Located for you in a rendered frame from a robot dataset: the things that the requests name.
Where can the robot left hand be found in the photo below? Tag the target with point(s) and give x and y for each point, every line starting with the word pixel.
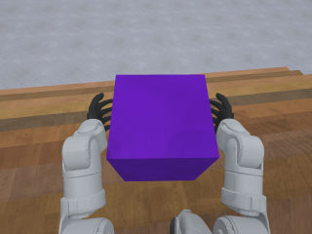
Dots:
pixel 95 111

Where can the robot right shin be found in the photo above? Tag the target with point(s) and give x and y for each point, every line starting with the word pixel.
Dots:
pixel 183 212

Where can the left robot upper arm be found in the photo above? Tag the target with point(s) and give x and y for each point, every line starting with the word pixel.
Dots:
pixel 97 225

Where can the robot left forearm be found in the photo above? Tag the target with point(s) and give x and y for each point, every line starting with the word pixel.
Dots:
pixel 81 172

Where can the right robot upper arm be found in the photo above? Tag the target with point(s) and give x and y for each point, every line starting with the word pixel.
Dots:
pixel 231 224

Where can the robot right hand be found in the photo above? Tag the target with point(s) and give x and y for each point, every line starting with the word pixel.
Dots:
pixel 225 110

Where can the carton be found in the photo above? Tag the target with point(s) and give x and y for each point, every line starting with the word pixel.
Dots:
pixel 161 127

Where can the robot right thigh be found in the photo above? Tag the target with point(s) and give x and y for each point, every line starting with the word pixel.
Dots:
pixel 189 223

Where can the robot right forearm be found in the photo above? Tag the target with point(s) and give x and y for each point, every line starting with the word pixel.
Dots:
pixel 243 176

